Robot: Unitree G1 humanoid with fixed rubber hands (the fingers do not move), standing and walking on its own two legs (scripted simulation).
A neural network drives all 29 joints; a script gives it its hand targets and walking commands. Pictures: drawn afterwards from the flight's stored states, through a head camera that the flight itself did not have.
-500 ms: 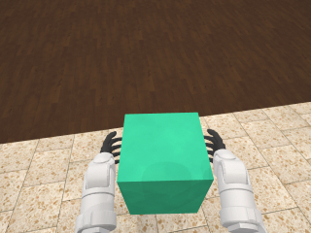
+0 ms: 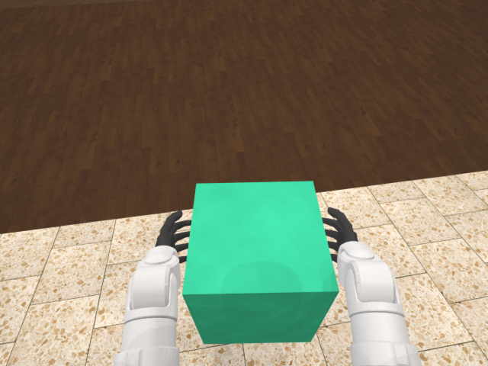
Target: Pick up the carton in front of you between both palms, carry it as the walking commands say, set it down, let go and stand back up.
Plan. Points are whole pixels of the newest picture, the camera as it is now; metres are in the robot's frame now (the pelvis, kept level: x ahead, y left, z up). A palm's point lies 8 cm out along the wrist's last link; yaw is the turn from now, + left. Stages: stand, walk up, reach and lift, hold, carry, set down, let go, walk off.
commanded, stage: carry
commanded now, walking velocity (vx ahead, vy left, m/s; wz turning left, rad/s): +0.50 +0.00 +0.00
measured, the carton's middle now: (255, 266) +0.30 +0.00 -0.01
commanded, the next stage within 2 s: none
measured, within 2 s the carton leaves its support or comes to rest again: neither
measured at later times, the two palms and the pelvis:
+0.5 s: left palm (164, 172) +0.47 +0.18 +0.09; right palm (307, 163) +0.48 -0.12 +0.09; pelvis +0.21 +0.02 -0.01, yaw +0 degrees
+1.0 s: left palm (191, 104) +0.80 +0.16 +0.07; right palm (292, 102) +0.80 -0.14 +0.06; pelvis +0.54 +0.01 -0.02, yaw +0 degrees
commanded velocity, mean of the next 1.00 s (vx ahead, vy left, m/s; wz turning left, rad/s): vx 0.50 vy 0.00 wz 0.00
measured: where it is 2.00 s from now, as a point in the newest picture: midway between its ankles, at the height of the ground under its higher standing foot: (241, 202)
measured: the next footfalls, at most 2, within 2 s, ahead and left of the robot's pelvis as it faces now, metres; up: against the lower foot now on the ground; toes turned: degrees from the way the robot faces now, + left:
left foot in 0.52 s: +0.36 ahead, +0.11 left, +0.00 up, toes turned +11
right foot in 1.00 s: +0.72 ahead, -0.08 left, +0.00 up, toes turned -12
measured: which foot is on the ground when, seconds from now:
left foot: down 0.00-0.28, up 0.30-0.50, down 0.52-1.00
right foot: down 0.00-0.54, up 0.56-0.98, down 1.00-1.00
